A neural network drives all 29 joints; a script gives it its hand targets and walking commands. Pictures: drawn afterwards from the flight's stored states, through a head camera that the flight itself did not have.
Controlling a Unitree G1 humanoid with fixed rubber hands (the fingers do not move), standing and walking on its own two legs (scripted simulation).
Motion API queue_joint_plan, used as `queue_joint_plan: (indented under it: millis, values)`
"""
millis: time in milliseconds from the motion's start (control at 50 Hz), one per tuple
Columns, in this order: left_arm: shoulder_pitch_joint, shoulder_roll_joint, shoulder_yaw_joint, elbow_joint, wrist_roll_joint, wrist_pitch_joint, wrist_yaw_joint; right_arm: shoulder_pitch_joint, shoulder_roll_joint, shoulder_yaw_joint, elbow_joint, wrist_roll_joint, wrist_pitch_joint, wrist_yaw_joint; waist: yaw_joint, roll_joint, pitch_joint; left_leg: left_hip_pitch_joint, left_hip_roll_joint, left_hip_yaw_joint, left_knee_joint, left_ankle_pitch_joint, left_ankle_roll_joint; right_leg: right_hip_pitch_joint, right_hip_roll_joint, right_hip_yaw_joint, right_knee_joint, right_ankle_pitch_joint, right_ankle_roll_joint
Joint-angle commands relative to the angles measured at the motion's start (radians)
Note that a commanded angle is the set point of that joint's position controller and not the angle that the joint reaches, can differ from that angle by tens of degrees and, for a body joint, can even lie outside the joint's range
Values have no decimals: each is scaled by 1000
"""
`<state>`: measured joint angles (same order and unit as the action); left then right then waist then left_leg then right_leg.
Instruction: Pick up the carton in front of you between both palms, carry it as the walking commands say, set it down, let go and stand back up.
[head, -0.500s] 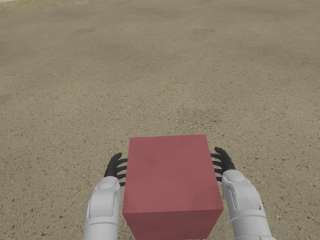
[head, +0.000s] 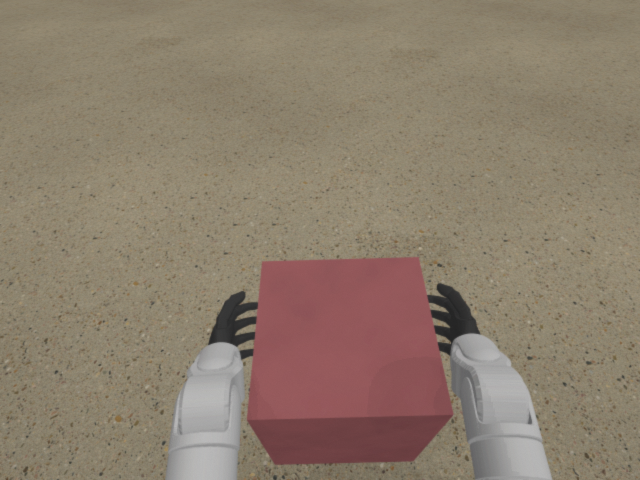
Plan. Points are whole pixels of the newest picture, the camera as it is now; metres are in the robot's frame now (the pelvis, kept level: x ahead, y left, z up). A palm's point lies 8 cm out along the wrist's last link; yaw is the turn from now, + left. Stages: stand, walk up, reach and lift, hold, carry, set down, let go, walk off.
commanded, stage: carry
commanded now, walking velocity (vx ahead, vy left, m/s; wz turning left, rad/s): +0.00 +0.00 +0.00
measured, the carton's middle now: (342, 367) +0.29 +0.00 -0.04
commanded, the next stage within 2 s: none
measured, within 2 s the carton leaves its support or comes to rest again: neither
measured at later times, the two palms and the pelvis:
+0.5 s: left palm (244, 239) +0.47 +0.15 +0.04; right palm (430, 237) +0.47 -0.15 +0.04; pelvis +0.19 +0.00 +0.00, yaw +0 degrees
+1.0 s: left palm (237, 238) +0.48 +0.16 +0.04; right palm (419, 231) +0.49 -0.14 +0.04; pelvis +0.20 +0.01 +0.00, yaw +1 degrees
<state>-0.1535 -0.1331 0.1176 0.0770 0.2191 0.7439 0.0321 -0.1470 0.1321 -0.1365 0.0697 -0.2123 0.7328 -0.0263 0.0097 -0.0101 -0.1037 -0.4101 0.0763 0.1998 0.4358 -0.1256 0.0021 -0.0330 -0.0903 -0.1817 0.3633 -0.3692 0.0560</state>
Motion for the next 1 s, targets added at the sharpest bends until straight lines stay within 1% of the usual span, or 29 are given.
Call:
queue_joint_plan:
  millis: [0, 20, 40, 60, 80, 100, 120, 160, 180, 220, 240, 260, 280, 300, 320, 340, 360, 380, 400, 420, 460, 500, 540, 600, 660, 700, 740, 840, 980]
  values:
    - [-406, -784, -505, -46, -208, -38, -197, -364, 803, 495, 15, 196, -33, 192, -37, 161, -224, 494, 192, -287, -129, 70, 61, -326, -11, -71, 454, 195, -6]
    - [-412, -806, -516, -41, -209, -38, -202, -353, 818, 477, 36, 183, -38, 199, -34, 331, -243, 632, 352, -541, -152, 313, 186, -545, 70, 0, 628, -127, 7]
    - [-404, -818, -530, -42, -215, -44, -207, -345, 842, 485, 35, 199, -47, 206, -29, 274, -258, 630, 381, -529, -130, 482, 228, -596, 31, 96, 740, -203, -19]
    - [-423, -841, -544, -43, -225, -57, -213, -354, 866, 494, 37, 209, -60, 211, -28, 206, -254, 574, 350, -445, -115, 627, 215, -582, 12, 133, 753, -207, -38]
    - [-430, -867, -557, -32, -238, -71, -218, -374, 883, 506, 29, 220, -76, 214, -25, 140, -270, 558, 331, -371, -119, 579, 184, -572, -15, 151, 699, -174, -50]
    - [-434, -886, -567, -39, -245, -88, -219, -389, 905, 530, 23, 231, -91, 218, -23, 110, -266, 540, 302, -308, -139, 545, 146, -549, -25, 149, 590, -117, -56]
    - [-434, -897, -578, -49, -250, -103, -219, -401, 919, 551, 13, 242, -107, 221, -23, 114, -271, 514, 273, -244, -147, 543, 122, -497, -8, 126, 497, -68, -56]
    - [-430, -919, -607, -70, -256, -126, -215, -427, 927, 586, -21, 261, -131, 227, -20, 135, -296, 492, 228, -150, -125, 596, 108, -404, 26, 94, 369, 9, -56]
    - [-418, -922, -623, -82, -259, -132, -211, -430, 926, 604, -42, 271, -137, 228, -18, 142, -303, 477, 213, -113, -112, 606, 105, -368, 38, 77, 305, 38, -55]
    - [-416, -910, -646, -125, -270, -130, -204, -423, 913, 631, -82, 282, -133, 226, -22, 176, -309, 469, 197, -75, -88, 584, 101, -321, 50, 40, 202, 130, -54]
    - [-418, -899, -659, -155, -277, -122, -201, -416, 904, 641, -105, 286, -123, 222, -21, 181, -307, 453, 184, -56, -68, 541, 95, -283, 50, 23, 143, 203, -53]
    - [-419, -886, -666, -182, -284, -110, -198, -411, 893, 649, -125, 286, -109, 217, -15, 166, -301, 421, 164, -33, -35, 466, 78, -219, 46, 7, 54, 327, -51]
    - [-412, -869, -661, -194, -285, -93, -196, -397, 876, 644, -135, 277, -91, 212, -14, 145, -291, 381, 145, -27, -3, 375, 50, -149, 32, 2, -20, 443, -48]
    - [-399, -852, -647, -191, -278, -74, -197, -379, 855, 632, -136, 261, -73, 206, -12, 117, -293, 314, 138, -31, 23, 271, 23, -54, -24, 35, -29, 507, -51]
    - [-394, -823, -624, -181, -268, -54, -199, -357, 830, 609, -130, 241, -56, 201, -17, 32, -317, 235, 120, -25, 71, 82, -6, 41, -131, 122, 15, 753, -57]
    - [-381, -806, -585, -150, -245, -41, -201, -358, 823, 605, -117, 234, -36, 198, -17, -57, -333, 206, 62, -78, 38, -31, -25, 83, -181, 174, 86, 909, -122]
    - [-351, -795, -549, -107, -236, -35, -203, -360, 809, 587, -108, 227, -23, 199, -11, -119, -315, 221, 60, -90, 23, -69, -30, 64, -183, 194, 78, 856, -138]
    - [-334, -791, -518, -72, -226, -34, -206, -370, 800, 572, -87, 218, -17, 199, -11, -111, -279, 244, 67, -89, 28, -12, -33, 19, -160, 176, 71, 845, -128]
    - [-314, -786, -483, -31, -208, -35, -207, -375, 796, 552, -54, 209, -17, 200, -11, -87, -274, 267, 71, -84, 36, 61, -35, 5, -139, 157, 85, 870, -120]
    - [-314, -788, -467, -9, -198, -39, -208, -374, 797, 541, -30, 208, -20, 200, -10, -77, -264, 271, 77, -78, 41, 141, -37, -3, -126, 138, 110, 919, -114]
    - [-346, -817, -482, 0, -208, -46, -213, -391, 824, 547, -17, 217, -28, 203, -8, -53, -279, 275, 78, -74, 51, 239, -42, 6, -109, 115, 146, 974, -107]
    - [-386, -845, -503, -12, -225, -50, -219, -407, 855, 555, -10, 225, -33, 207, -7, -33, -293, 275, 71, -70, 57, 267, -46, 17, -106, 112, 164, 1019, -112]
    - [-414, -862, -524, -32, -239, -53, -223, -412, 873, 559, -12, 229, -36, 210, -7, -20, -299, 281, 64, -70, 52, 277, -46, 16, -104, 114, 175, 1032, -117]
    - [-433, -869, -548, -58, -251, -54, -222, -414, 881, 564, -23, 233, -40, 212, -7, -1, -302, 322, 63, -72, 38, 351, -43, -19, -87, 107, 186, 978, -113]
    - [-433, -866, -562, -76, -255, -53, -219, -407, 876, 565, -35, 234, -41, 211, -8, 36, -302, 381, 79, -71, 51, 497, -40, -82, -61, 82, 195, 849, -97]
    - [-431, -862, -566, -82, -256, -52, -218, -403, 871, 564, -42, 234, -40, 211, -9, 47, -297, 395, 86, -66, 60, 550, -39, -102, -48, 67, 192, 789, -87]
    - [-428, -857, -566, -83, -255, -51, -217, -401, 866, 563, -48, 234, -39, 209, -10, 43, -292, 385, 85, -61, 64, 546, -38, -93, -45, 63, 186, 785, -85]
    - [-413, -849, -554, -71, -246, -49, -216, -405, 859, 564, -47, 234, -38, 208, -10, 16, -289, 349, 77, -62, 52, 445, -38, -54, -61, 76, 183, 850, -95]
    - [-410, -847, -533, -44, -233, -48, -216, -410, 859, 551, -20, 228, -36, 211, -10, 39, -269, 359, 101, -65, 54, 472, -23, -108, -58, 67, 197, 696, -88]
